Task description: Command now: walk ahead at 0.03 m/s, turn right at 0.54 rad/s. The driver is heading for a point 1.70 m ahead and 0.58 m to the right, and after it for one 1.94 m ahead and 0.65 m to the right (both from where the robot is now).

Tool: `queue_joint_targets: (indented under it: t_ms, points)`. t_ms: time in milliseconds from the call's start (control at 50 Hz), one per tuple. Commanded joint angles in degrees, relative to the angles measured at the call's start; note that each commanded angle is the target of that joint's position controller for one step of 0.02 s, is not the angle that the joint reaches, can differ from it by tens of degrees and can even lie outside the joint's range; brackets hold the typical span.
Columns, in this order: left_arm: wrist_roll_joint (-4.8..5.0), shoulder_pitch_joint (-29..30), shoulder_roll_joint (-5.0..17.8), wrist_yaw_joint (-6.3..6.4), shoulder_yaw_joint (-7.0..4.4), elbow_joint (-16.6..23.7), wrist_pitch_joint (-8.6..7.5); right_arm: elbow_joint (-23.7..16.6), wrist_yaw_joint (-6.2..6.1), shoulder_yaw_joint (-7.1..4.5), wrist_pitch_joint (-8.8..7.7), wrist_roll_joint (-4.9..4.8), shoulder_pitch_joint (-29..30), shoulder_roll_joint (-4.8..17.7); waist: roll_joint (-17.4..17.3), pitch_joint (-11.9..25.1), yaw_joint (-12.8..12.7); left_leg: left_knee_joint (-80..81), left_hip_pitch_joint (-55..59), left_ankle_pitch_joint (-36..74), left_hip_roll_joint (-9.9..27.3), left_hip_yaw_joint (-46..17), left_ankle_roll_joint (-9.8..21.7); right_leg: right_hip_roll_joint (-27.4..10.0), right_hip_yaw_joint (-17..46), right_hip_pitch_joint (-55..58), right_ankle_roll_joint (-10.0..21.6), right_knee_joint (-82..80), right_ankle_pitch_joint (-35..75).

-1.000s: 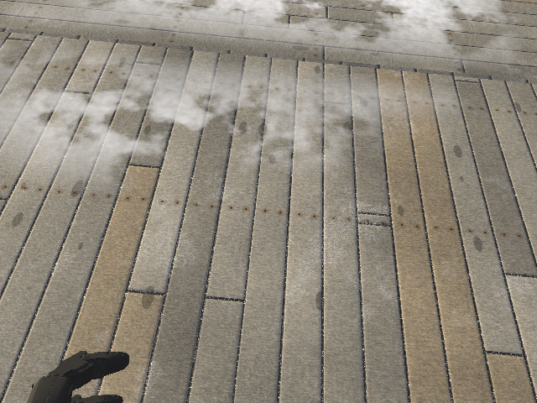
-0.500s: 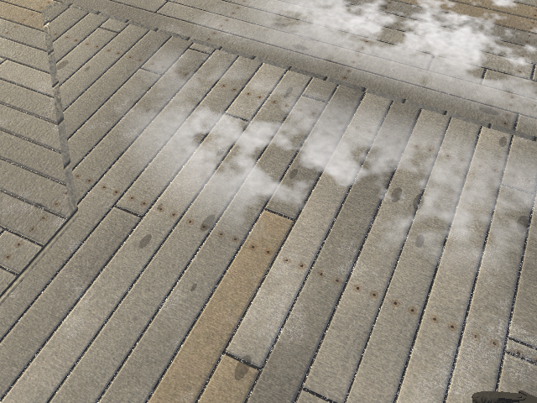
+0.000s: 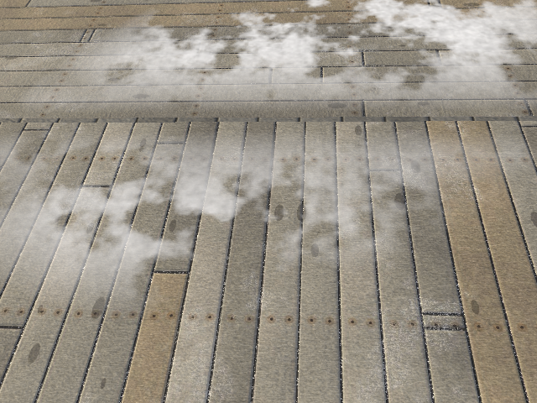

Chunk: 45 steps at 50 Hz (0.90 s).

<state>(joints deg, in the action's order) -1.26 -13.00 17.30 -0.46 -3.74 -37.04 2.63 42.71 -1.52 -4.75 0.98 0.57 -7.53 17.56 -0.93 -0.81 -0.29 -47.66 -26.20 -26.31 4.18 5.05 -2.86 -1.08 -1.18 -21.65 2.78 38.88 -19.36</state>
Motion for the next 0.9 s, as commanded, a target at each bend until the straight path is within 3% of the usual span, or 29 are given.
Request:
queue_joint_targets:
  t_ms: [20,40,60,120,180,260,360,400,420,440,460,480,500,540,560,600,660,700,780,820,840,860,880,900]
  points:
    - [-0.61,-1.82,12.82,0.27,-3.21,4.43,-2.5,-5.9,-0.73,-1.91,-0.6,-0.41,4.46,6.35,11.47,2.02,-1.37,-19.49,-16.09,-3.46,-2.69,-8.27,0.63,-16.06,25.02,9.55,12.3,-21.3,16.68]
    - [0.45,1.2,10.79,0.49,-2.71,5.04,-2.6,-4.52,-1.17,-2.2,-0.3,0.08,3.01,6.45,8.56,2.75,-0.08,-19.04,-15.85,0.61,-2.0,-8.87,0.61,-13.68,22.37,9.9,9.57,-20.43,14.87]
    - [1.08,3.21,9.9,0.82,-2.3,5.66,-2.5,-4.25,-1.4,-2.4,-0.14,0.56,2.02,6.79,8.97,3.28,0.77,-19.23,-14.38,3.37,-2.07,-8.9,0.09,-12.61,20.59,8.93,8.83,-20.01,17.05]
    - [0.72,2.52,8.46,1.6,-1.74,6.3,-2.38,-3.95,-1.13,-2.13,-0.81,0.04,0.34,5.46,8.18,6.54,1.0,-18.41,-11.74,7.52,-3.33,-9.09,-0.99,-10.4,18.8,10.99,9.21,-18.56,22.71]
    - [1.32,-0.02,9.78,2.37,-2.49,6.17,-1.8,-4.91,-1.41,-1.28,-1.46,-0.04,2.9,3.48,7.99,6.92,-0.53,-8.99,-12.24,7.43,-3.97,-9.71,-2.17,-10.73,20.79,15.07,10.02,-16.84,25.37]
    - [1.25,0.63,11.13,2.45,-3.3,7.1,-0.87,-4.78,-0.54,-1.15,-2.14,-0.61,3.06,3.98,9.63,7.32,-1.09,0.06,-6.36,5.98,-5.22,-10.28,-2.32,-9.95,24.38,13.11,10.74,-16.34,21.64]
    - [1.9,2.69,11.08,1.53,-3.45,8.11,0.16,-4.64,1.03,-1.37,-3.07,-1.24,1.75,4.5,10.99,7.33,-0.76,10.33,1.0,4.72,-6.96,-10.06,-0.6,-8.63,29.74,12.14,10.41,-14.98,25.42]
    - [2.75,4.65,10.72,1.61,-3.39,8.47,0.44,-3.92,1.56,-1.63,-3.55,-1.17,-0.93,4.65,10.66,7.74,1.22,21.09,7.11,10.71,-7.12,-9.15,0.68,-6.68,30.08,11.32,8.49,-12.81,25.5]
    - [3.29,5.16,10.01,1.95,-3.22,8.5,0.41,-3.21,1.42,-2.16,-3.64,-1.09,-2.85,5.85,9.52,7.79,2.1,27.15,13.09,17.84,-5.38,-9.41,1.63,-4.88,29.53,8.27,6.1,-11.72,20.24]
    - [2.8,3.52,7.62,2.11,-2.56,8.5,0.29,-3.38,0.99,-3.04,-3.42,-0.3,-4.49,9.19,3.59,8.95,1.45,28.91,20.46,20.99,3.81,-16.18,5.04,-1.35,25.48,1.51,2.81,-5.12,7.29]
    - [2.75,1.07,5.22,1.87,-2.08,9.67,-0.16,-3.61,0.66,-3.85,-2.63,0.98,-2.5,13.78,-13.76,6.52,-2.27,29.52,23.58,33.32,15.25,-29.7,13.39,9.06,12.81,-11.36,-1.22,5.77,-13.39]
    - [1.7,1.15,10.63,1.78,-3.73,9.03,-0.87,-4.74,0.75,-3.31,-2.86,1.94,-1.77,10.88,-12.87,6.05,-0.55,30.1,19.98,35.95,21.17,-34.44,19.99,6.24,10.71,-14.31,-4.18,20.43,-17.89]
    - [2.16,0.22,13.16,1.55,-4.85,7.41,-0.84,-5.9,0.46,-2.35,-2.91,1.56,0.95,7.97,-8.46,5.24,-1.35,29.52,18.05,34.43,18.25,-28.67,18.71,4.56,10.75,-13.83,-5.13,26.64,-13.82]
    - [2.24,-0.89,10.76,1.62,-4.67,5.37,0.24,-6.67,-0.13,-1.47,-2.52,-0.16,4.18,5.19,-6.73,3.19,-1.76,28.35,17.85,30.59,11.32,-19.11,14.06,3.79,9.09,-15.34,-7.2,31.28,-6.97]
    - [2.59,-0.45,9.16,1.42,-4.16,5.44,0.69,-6.85,-0.51,-1.15,-2.34,-0.5,3.7,4.94,-6.98,2.65,-1.11,28.5,17.73,32.32,10.61,-16.51,14.19,3.41,8.07,-15.94,-8.08,31.88,-5.16]
    - [2.91,2.47,6.86,1.27,-3.24,6.8,0.68,-6.32,-0.99,-1.25,-1.67,0.0,1.23,5.69,-7.91,2.43,0.63,29.15,19.68,33.53,9.4,-12.96,14.64,2.54,5.06,-16.24,-8.84,27.56,-3.01]
    - [2.65,5.5,5.48,0.89,-2.44,8.24,0.45,-5.93,-1.19,-1.94,-1.0,0.2,-1.16,7.77,-9.18,4.3,2.74,28.68,23.99,34.9,11.46,-11.43,15.58,0.23,3.37,-14.45,-9.28,18.59,-3.37]
    - [2.36,5.91,4.87,0.43,-1.99,8.69,0.41,-6.08,-0.78,-2.46,-0.8,-0.14,-0.49,9.33,-9.79,4.94,2.93,28.62,22.46,35.56,12.39,-9.53,15.61,-0.7,1.52,-9.53,-8.61,12.65,-3.79]
    - [2.45,4.3,6.0,-0.31,-2.54,8.76,0.8,-5.71,0.37,-2.98,-0.79,-1.22,0.1,10.76,-10.62,4.87,2.1,26.73,20.79,35.21,13.77,-7.69,14.48,-0.09,-1.6,-2.09,-6.08,2.33,-2.14]
    - [2.48,1.14,5.76,-0.65,-2.97,7.83,0.99,-5.43,0.56,-2.93,-0.91,-2.49,1.28,10.52,-9.59,5.07,-0.38,22.37,19.12,33.05,13.18,-5.49,11.7,1.26,-3.36,4.49,-3.34,-8.8,5.31]
    - [2.35,-1.14,6.73,-0.31,-3.59,6.97,0.98,-4.44,0.71,-2.5,-1.11,-2.64,-0.75,8.75,-6.98,5.67,-1.08,17.7,15.63,28.86,11.41,-2.94,8.58,2.39,-2.55,11.08,-1.46,-14.45,10.69]
    - [2.43,-3.47,11.04,0.38,-4.93,7.04,0.71,-4.08,0.97,-1.74,-1.27,-1.04,-3.22,5.87,3.98,6.99,-0.83,5.58,5.46,16.24,6.95,2.4,3.35,-4.47,8.13,21.48,1.65,-16.98,27.55]
    - [1.2,-2.44,17.27,0.9,-5.6,8.98,0.08,-7.66,0.96,-0.14,-1.46,1.71,-0.93,2.7,20.87,6.88,0.19,-9.71,-11.98,-12.04,-1.47,2.92,-1.53,-20.22,29.57,26.03,12.91,-16.43,44.67]
    - [-0.34,-4.47,13.4,0.3,-4.6,8.68,-1.36,-7.91,0.39,-1.2,-1.52,0.51,3.82,6.13,13.86,10.8,-4.92,-19.36,-12.27,-13.91,-2.06,-6.04,-1.54,-22.07,29.98,22.4,18.37,-17.91,41.56]
